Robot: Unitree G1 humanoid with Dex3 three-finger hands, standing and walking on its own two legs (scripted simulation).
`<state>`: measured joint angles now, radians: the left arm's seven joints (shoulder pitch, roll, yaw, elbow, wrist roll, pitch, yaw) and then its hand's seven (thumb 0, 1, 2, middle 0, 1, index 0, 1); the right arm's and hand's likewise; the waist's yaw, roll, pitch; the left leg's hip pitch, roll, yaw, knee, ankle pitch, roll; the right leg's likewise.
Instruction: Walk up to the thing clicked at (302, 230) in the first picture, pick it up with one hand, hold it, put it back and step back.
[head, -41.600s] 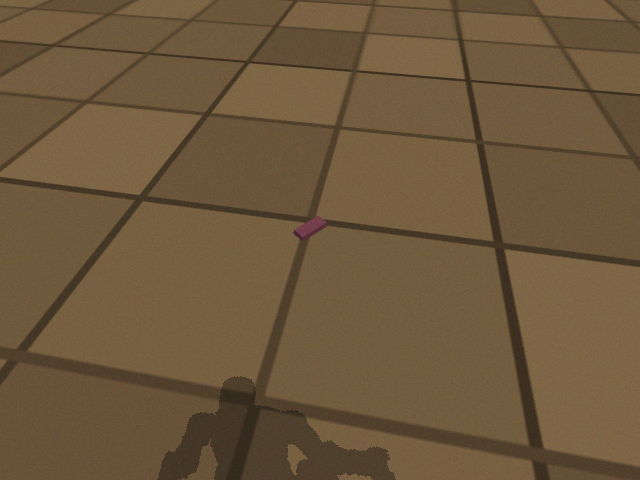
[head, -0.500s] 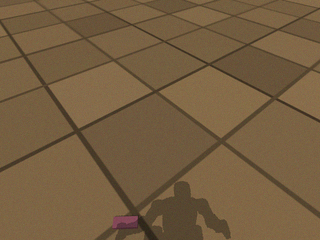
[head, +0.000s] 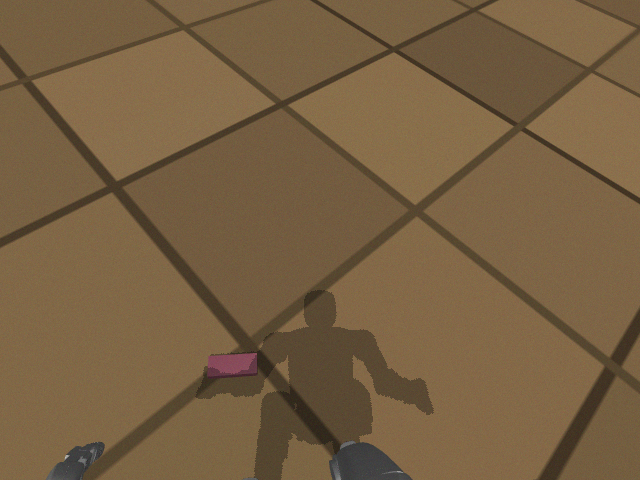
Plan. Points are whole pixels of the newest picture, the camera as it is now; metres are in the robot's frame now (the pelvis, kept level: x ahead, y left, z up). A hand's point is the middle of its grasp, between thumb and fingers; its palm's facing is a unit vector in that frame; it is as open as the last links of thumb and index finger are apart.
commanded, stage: step back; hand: left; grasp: from above
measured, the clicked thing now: (233, 365) +0.48 +0.19 -0.75
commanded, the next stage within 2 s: none
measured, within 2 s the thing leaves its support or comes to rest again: neither
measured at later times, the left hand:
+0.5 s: hand out of the picture +0.01 +0.22 -0.13, palm faces -0.02 -0.91 -0.42, open 7.4 cm
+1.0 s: hand out of the picture -0.18 +0.21 -0.16, palm faces -0.04 -0.91 -0.42, open 7.4 cm
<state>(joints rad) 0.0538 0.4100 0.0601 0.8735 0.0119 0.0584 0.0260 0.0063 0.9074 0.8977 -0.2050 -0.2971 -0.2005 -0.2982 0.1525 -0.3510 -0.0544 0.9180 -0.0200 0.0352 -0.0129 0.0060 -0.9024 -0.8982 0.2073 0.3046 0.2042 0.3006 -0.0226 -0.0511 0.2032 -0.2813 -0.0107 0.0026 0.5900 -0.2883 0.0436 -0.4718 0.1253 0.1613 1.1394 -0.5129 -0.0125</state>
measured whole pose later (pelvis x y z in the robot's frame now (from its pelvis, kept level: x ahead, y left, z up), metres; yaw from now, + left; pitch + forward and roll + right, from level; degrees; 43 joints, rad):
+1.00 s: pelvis -0.27 -0.06 -0.02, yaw -3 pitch -3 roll -1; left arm 0.20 0.38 0.09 0.86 0.03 0.03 0.01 0.01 0.91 0.90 -0.21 -0.30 -0.20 -0.30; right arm 0.09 -0.40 -0.05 0.80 -0.02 0.05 -0.01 0.01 -0.90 -0.90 0.21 0.30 0.21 0.30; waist 0.02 0.04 0.18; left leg -0.43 0.08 -0.02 0.69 -0.22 -0.02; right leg -0.21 0.05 0.04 0.65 -0.40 0.00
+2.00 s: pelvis -0.58 -0.07 -0.01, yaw +4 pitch -2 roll +1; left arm 0.22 0.37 0.08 0.90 0.06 -0.01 0.00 0.01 0.90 0.90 -0.21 -0.30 -0.21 -0.30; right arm 0.25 -0.41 -0.07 0.97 -0.03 0.06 0.02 0.01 -0.90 -0.90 0.21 0.30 0.20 0.30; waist 0.03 0.04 0.08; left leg -0.27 -0.01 -0.07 0.73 -0.50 -0.02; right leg -0.30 -0.04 -0.05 0.65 -0.31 -0.03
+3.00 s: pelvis -0.53 -0.04 +0.01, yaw +1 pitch -2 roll +0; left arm 0.07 0.36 0.01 1.10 0.01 -0.02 0.00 0.01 0.91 0.90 -0.21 -0.30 -0.20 -0.30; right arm 0.03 -0.33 -0.02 1.10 -0.01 -0.01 0.01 0.01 -0.90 -0.90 0.21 0.30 0.20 0.30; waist 0.01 0.00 0.06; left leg -0.16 0.03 0.04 0.40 -0.20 -0.01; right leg -0.12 -0.02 0.02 0.40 -0.24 0.02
